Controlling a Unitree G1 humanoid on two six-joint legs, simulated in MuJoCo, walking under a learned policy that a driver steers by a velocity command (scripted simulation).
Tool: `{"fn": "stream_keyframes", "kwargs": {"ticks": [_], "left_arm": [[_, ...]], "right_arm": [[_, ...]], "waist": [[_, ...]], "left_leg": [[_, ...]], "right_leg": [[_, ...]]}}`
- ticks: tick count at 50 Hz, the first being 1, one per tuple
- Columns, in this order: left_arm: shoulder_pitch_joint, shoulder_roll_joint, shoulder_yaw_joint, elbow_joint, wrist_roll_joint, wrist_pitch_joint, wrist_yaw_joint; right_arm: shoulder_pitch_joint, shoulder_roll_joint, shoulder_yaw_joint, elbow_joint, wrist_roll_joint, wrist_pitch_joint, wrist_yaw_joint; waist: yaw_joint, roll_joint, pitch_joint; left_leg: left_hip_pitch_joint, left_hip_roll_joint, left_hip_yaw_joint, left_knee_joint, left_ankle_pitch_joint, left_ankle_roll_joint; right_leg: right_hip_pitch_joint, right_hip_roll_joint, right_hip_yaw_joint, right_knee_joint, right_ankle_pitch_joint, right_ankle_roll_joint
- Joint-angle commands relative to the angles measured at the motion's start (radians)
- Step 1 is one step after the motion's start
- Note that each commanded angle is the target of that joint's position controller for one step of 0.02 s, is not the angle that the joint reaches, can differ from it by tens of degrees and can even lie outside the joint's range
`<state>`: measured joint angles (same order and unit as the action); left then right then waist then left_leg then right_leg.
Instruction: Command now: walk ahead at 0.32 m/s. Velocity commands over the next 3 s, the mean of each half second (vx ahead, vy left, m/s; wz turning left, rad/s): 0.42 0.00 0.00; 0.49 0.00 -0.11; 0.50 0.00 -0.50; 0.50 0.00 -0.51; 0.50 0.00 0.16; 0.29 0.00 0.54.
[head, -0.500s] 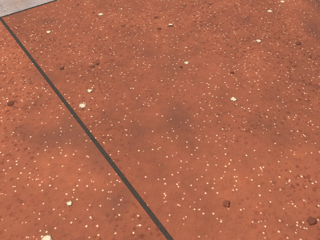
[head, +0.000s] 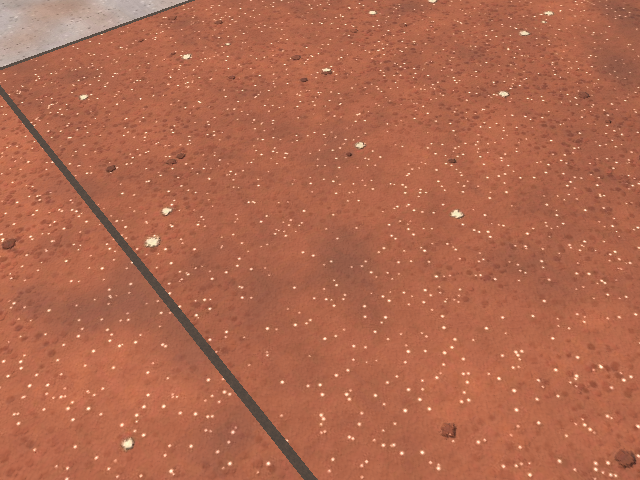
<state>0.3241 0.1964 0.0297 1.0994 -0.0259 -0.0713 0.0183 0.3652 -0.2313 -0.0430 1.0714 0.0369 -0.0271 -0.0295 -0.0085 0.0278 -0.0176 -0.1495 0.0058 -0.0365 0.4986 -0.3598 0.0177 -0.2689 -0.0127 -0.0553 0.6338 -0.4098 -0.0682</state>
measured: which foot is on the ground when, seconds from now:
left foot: down 0.00-0.02, up 0.04-0.48, down 0.50-1.00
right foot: down 0.00-0.52, up 0.54-1.00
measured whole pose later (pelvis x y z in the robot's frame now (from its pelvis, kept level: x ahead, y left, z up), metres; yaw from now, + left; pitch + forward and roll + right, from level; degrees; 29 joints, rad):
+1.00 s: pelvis +0.52 -0.02 -0.01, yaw -5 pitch +2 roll +3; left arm 0.06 0.23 0.04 0.83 -0.02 -0.08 -0.04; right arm 0.36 -0.26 -0.05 1.04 0.01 -0.08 -0.01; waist -0.07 -0.03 0.01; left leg 0.11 -0.04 0.12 0.22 -0.36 0.00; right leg -0.59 -0.07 -0.02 0.58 -0.03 -0.07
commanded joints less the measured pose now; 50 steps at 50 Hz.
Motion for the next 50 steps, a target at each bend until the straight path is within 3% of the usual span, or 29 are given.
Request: {"fn": "stream_keyframes", "kwargs": {"ticks": [1, 2, 3, 4, 5, 6, 7, 8, 11, 14, 19, 21, 22, 23, 24, 25, 26, 27, 28, 29, 30, 32, 34, 38, 42, 46, 48, 50], "left_arm": [[0.243, 0.089, 0.036, 0.053, 0.012, -0.023, -0.01], [0.364, 0.19, 0.058, 0.054, 0.007, -0.022, -0.007], [0.375, 0.226, 0.055, 0.052, 0.023, -0.037, -0.02], [0.266, 0.162, 0.035, 0.021, 0.022, -0.05, -0.022], [0.197, 0.125, 0.024, -0.005, 0.019, -0.056, -0.026], [0.151, 0.12, 0.018, -0.023, 0.019, -0.056, -0.032], [0.144, 0.103, 0.012, -0.03, 0.02, -0.052, -0.035], [0.169, 0.076, 0.003, -0.025, 0.024, -0.044, -0.033], [0.235, 0.094, 0.001, -0.02, 0.032, -0.028, -0.015], [0.224, 0.127, 0.005, -0.042, 0.035, -0.02, 0.001], [0.263, 0.147, 0.02, -0.03, 0.015, -0.02, 0.007], [0.24, 0.161, 0.029, -0.035, 0.015, -0.015, 0.007], [0.225, 0.175, 0.035, -0.041, 0.018, -0.01, 0.008], [0.208, 0.186, 0.041, -0.047, 0.023, -0.002, 0.008], [0.187, 0.182, 0.04, -0.056, 0.028, 0.007, 0.006], [0.166, 0.165, 0.029, -0.082, 0.037, 0.007, 0.002], [0.296, 0.007, -0.012, -0.094, 0.031, -0.012, -0.014], [0.25, 0.052, -0.003, -0.083, 0.007, -0.047, -0.022], [0.143, 0.123, 0.019, -0.127, -0.025, -0.065, -0.023], [0.072, 0.142, 0.023, -0.147, -0.028, -0.072, -0.015], [0.043, 0.142, 0.034, -0.15, -0.016, -0.068, -0.004], [0.089, 0.1, 0.04, -0.145, -0.003, -0.037, 0.004], [0.076, 0.082, 0.041, -0.158, 0.002, -0.017, 0.007], [-0.113, 0.108, 0.047, -0.233, 0.019, -0.016, 0.006], [-0.249, 0.082, 0.031, -0.266, 0.008, -0.022, -0.018], [-0.352, 0.091, 0.023, -0.319, -0.002, -0.02, -0.044], [-0.368, 0.104, 0.025, -0.345, -0.002, -0.022, -0.061], [-0.302, 0.138, 0.04, -0.349, 0.002, -0.021, -0.072]], "right_arm": [[-0.15, -0.107, -0.013, -0.093, 0.0, -0.02, 0.006], [-0.147, -0.041, 0.005, -0.114, -0.017, -0.033, 0.01], [-0.146, -0.04, 0.002, -0.137, 0.002, -0.05, 0.009], [-0.162, -0.069, -0.003, -0.141, 0.018, -0.062, 0.013], [-0.163, -0.077, -0.005, -0.134, 0.017, -0.074, 0.021], [-0.16, -0.085, -0.011, -0.124, 0.005, -0.082, 0.023], [-0.179, -0.109, -0.023, -0.125, -0.006, -0.086, 0.026], [-0.189, -0.107, -0.027, -0.125, -0.011, -0.085, 0.033], [-0.258, -0.049, -0.018, -0.147, -0.013, -0.07, 0.047], [-0.416, -0.02, 0.0, -0.211, -0.012, -0.067, 0.051], [-0.541, -0.044, 0.007, -0.27, -0.002, -0.072, 0.071], [-0.531, -0.071, -0.002, -0.282, -0.003, -0.08, 0.079], [-0.486, -0.096, -0.014, -0.276, -0.004, -0.083, 0.079], [-0.391, -0.128, -0.032, -0.253, -0.003, -0.083, 0.075], [-0.218, -0.169, -0.057, -0.2, 0.0, -0.079, 0.067], [-0.029, -0.22, -0.076, -0.155, -0.009, -0.072, 0.056], [0.086, -0.295, -0.091, -0.127, -0.032, -0.068, 0.055], [0.056, -0.213, -0.065, -0.119, -0.031, -0.067, 0.058], [-0.058, -0.165, -0.049, -0.13, -0.021, -0.073, 0.06], [-0.161, -0.126, -0.036, -0.154, -0.021, -0.08, 0.063], [-0.215, -0.096, -0.027, -0.159, -0.031, -0.087, 0.07], [-0.23, -0.06, -0.015, -0.142, -0.042, -0.094, 0.076], [-0.194, -0.083, -0.017, -0.118, -0.037, -0.098, 0.068], [-0.112, -0.137, -0.025, -0.096, -0.037, -0.092, 0.035], [-0.051, -0.166, -0.029, -0.085, -0.032, -0.087, 0.021], [0.019, -0.17, -0.033, -0.053, -0.026, -0.073, 0.019], [0.016, -0.178, -0.039, -0.053, -0.025, -0.058, 0.016], [-0.021, -0.204, -0.047, -0.073, -0.027, -0.044, 0.012]], "waist": [[0.133, -0.051, 0.093], [0.154, -0.31, 0.029], [0.13, -0.356, 0.044], [0.082, -0.202, 0.148], [0.06, -0.139, 0.177], [0.044, -0.108, 0.167], [0.042, -0.106, 0.164], [0.047, -0.117, 0.143], [0.058, -0.117, 0.123], [0.08, -0.104, 0.156], [0.08, -0.121, 0.194], [0.045, -0.127, 0.163], [0.012, -0.147, 0.114], [-0.041, -0.173, 0.04], [-0.125, -0.174, -0.061], [-0.198, -0.127, -0.183], [-0.12, 0.15, -0.368], [-0.137, 0.155, -0.368], [-0.101, 0.134, -0.175], [-0.063, 0.034, -0.079], [-0.026, -0.016, -0.028], [0.033, 0.027, -0.007], [0.047, 0.041, 0.031], [0.011, 0.018, 0.082], [-0.036, 0.017, 0.084], [-0.067, 0.007, 0.111], [-0.057, 0.011, 0.11], [-0.007, 0.042, 0.052]], "left_leg": [[-0.356, 0.064, -0.071, 0.027, -0.067, 0.087], [-0.501, -0.037, 0.071, 0.386, -0.079, 0.02], [-0.627, -0.06, -0.005, 0.596, -0.198, 0.028], [-0.707, 0.016, -0.053, 0.713, -0.128, 0.048], [-0.728, 0.056, -0.056, 0.726, -0.01, 0.066], [-0.71, 0.081, -0.038, 0.685, 0.076, 0.07], [-0.692, 0.099, -0.024, 0.629, 0.133, 0.067], [-0.656, 0.106, -0.004, 0.591, 0.167, 0.06], [-0.648, 0.096, 0.048, 0.485, 0.23, 0.025], [-0.584, 0.066, 0.079, 0.256, 0.329, 0.003], [-0.509, 0.039, 0.087, 0.072, 0.393, 0.034], [-0.454, 0.02, 0.089, 0.032, 0.36, 0.066], [-0.378, -0.006, 0.102, 0.035, 0.333, 0.082], [-0.254, -0.04, 0.121, 0.047, 0.305, 0.102], [-0.038, -0.062, 0.132, 0.034, 0.315, 0.131], [0.285, 0.075, -0.026, 0.063, 0.273, 0.185], [0.625, 0.357, -0.557, -0.045, 0.01, 0.365], [0.588, 0.377, -0.763, -0.212, -0.046, 0.36], [0.429, 0.341, -0.594, -0.233, -0.01, 0.3], [0.245, 0.305, -0.436, -0.257, 0.113, 0.263], [0.099, 0.267, -0.327, -0.281, 0.215, 0.236], [-0.049, 0.207, -0.2, -0.335, 0.266, 0.217], [-0.117, 0.193, -0.143, -0.379, 0.291, 0.233], [-0.077, 0.191, -0.101, -0.414, 0.317, 0.233], [-0.009, 0.174, 0.008, -0.417, 0.345, 0.187], [0.169, 0.237, 0.047, -0.374, 0.362, 0.169], [0.249, 0.266, 0.068, -0.317, 0.439, 0.149], [0.269, 0.265, 0.109, -0.18, 0.748, 0.122]], "right_leg": [[0.322, -0.033, 0.086, -0.219, 0.124, -0.007], [0.442, -0.259, 0.452, -0.387, 0.013, -0.087], [0.402, -0.398, 0.784, -0.503, -0.168, -0.204], [0.344, -0.399, 0.74, -0.504, -0.208, -0.201], [0.321, -0.345, 0.603, -0.498, -0.152, -0.16], [0.314, -0.292, 0.488, -0.502, -0.032, -0.125], [0.319, -0.257, 0.39, -0.502, 0.123, -0.097], [0.324, -0.222, 0.308, -0.497, 0.255, -0.079], [0.331, -0.194, 0.203, -0.493, 0.495, -0.089], [0.25, -0.175, 0.148, -0.531, 0.501, -0.091], [0.293, -0.217, 0.113, -0.544, 0.537, -0.096], [0.361, -0.237, 0.093, -0.479, 0.711, -0.08], [0.393, -0.243, 0.086, -0.413, 0.893, -0.069], [0.408, -0.24, 0.073, -0.297, 1.081, -0.057], [0.358, -0.204, 0.046, -0.1, 1.162, -0.032], [0.126, -0.167, 0.042, 0.178, 0.931, -0.006], [-0.255, 0.042, 0.055, 0.6, 0.203, 0.061], [-0.367, 0.065, 0.211, 0.759, -0.132, 0.037], [-0.459, 0.004, 0.189, 0.797, -0.081, 0.017], [-0.426, -0.056, 0.163, 0.75, 0.019, 0.009], [-0.372, -0.093, 0.143, 0.688, 0.083, 0.01], [-0.258, -0.135, 0.143, 0.607, 0.131, 0.01], [-0.261, -0.15, 0.124, 0.539, 0.144, 0.023], [-0.404, -0.164, 0.108, 0.297, 0.348, 0.065], [-0.361, -0.115, 0.055, 0.052, 0.524, 0.058], [-0.424, -0.092, 0.065, -0.035, 0.471, 0.024], [-0.434, -0.078, 0.055, -0.056, 0.386, -0.005], [-0.303, -0.024, -0.002, -0.058, 0.296, -0.04]]}}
